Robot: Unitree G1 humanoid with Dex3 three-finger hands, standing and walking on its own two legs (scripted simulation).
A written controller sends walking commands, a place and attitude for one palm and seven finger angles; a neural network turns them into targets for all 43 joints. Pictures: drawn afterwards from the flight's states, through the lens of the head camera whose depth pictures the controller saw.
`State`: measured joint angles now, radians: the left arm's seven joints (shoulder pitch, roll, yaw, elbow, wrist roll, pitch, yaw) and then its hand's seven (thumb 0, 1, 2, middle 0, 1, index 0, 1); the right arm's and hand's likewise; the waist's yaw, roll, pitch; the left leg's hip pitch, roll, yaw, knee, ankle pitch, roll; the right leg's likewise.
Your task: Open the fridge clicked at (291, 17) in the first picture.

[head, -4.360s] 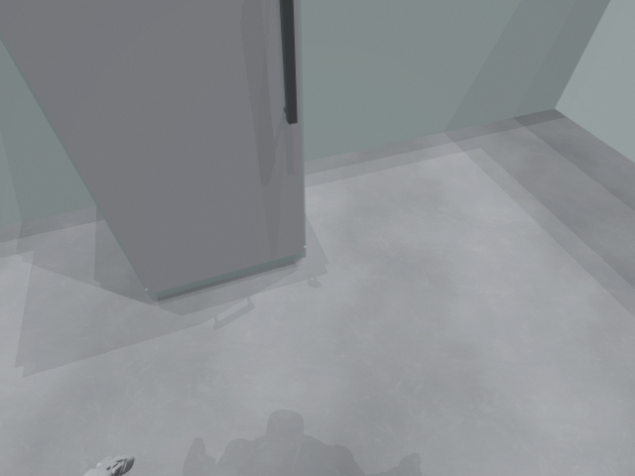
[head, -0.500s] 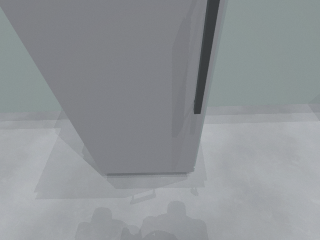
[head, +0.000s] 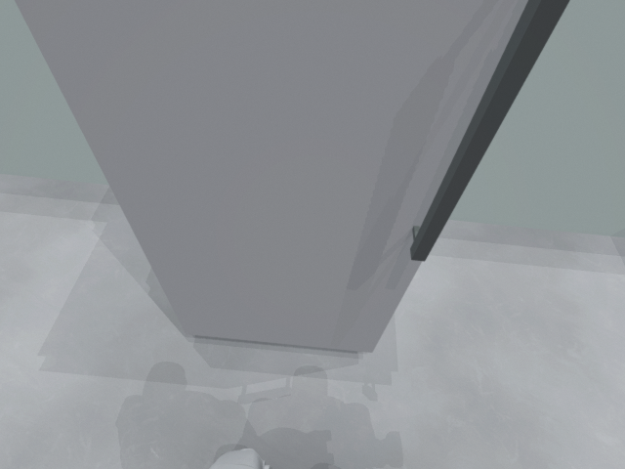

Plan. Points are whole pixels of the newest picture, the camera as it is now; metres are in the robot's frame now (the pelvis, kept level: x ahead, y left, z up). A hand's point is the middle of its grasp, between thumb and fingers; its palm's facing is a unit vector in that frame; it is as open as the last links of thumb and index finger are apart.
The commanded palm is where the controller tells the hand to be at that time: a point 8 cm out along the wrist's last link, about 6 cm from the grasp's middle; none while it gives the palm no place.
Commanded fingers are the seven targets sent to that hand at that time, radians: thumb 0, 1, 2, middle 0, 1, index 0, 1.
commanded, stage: come to a stop and stand still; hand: right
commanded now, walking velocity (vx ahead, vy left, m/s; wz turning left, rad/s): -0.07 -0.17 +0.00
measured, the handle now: (469, 137) +0.48 -0.14 +0.18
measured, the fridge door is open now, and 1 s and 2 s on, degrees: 0 0 0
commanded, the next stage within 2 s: look again from close up in 1.16 s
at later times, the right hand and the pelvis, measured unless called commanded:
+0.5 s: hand out of the picture -0.04 -0.23 -0.16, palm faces +0.08 +0.98 -0.17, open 7.4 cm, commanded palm none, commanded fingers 0.00 -0.90 -0.90 0.20 0.30 0.20 0.30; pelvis -0.05 -0.04 +0.03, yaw -1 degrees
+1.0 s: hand out of the picture -0.01 -0.19 -0.16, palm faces +0.00 +0.97 -0.25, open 7.2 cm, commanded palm none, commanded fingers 0.00 -0.90 -0.90 0.20 0.30 0.20 0.30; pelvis -0.04 -0.01 +0.01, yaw +1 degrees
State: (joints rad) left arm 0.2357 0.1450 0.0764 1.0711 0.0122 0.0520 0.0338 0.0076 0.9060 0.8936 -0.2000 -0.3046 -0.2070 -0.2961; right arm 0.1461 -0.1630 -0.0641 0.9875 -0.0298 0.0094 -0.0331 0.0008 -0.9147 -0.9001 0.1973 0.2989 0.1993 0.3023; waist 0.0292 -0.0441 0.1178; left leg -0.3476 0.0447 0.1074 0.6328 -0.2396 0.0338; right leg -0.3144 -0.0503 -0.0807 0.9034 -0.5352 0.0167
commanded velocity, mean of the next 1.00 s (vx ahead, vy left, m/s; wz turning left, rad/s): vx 0.05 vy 0.03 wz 0.00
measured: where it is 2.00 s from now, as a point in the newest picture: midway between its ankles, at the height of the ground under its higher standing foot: outside the picture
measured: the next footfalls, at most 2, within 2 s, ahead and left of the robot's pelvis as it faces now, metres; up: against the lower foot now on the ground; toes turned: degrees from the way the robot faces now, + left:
right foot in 0.32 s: -0.04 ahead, -0.14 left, +0.00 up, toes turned -3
left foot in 0.70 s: -0.01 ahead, +0.12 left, +0.00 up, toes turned +3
